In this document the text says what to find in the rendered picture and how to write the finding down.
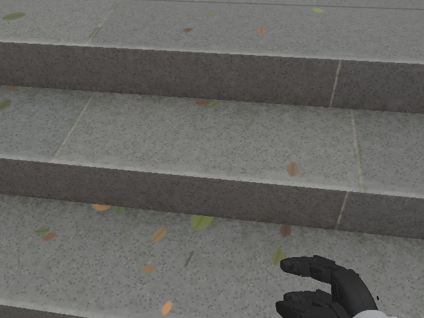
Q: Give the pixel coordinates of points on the right robot hand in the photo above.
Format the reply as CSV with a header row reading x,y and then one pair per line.
x,y
349,294

